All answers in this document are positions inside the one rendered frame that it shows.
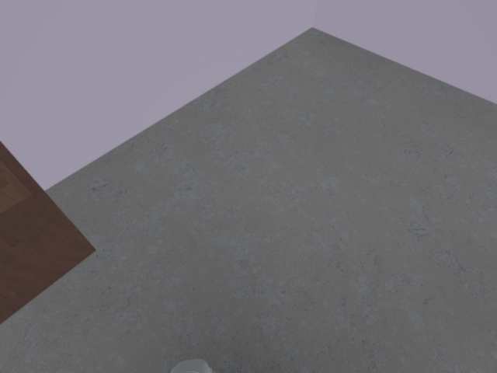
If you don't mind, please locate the drawer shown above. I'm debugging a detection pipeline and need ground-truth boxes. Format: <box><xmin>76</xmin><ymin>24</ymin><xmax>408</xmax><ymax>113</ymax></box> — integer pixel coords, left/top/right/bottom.
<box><xmin>0</xmin><ymin>157</ymin><xmax>32</xmax><ymax>214</ymax></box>

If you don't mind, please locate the cabinet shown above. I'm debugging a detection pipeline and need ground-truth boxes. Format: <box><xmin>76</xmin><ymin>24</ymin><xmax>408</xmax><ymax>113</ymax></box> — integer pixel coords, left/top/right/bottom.
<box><xmin>0</xmin><ymin>142</ymin><xmax>96</xmax><ymax>324</ymax></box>

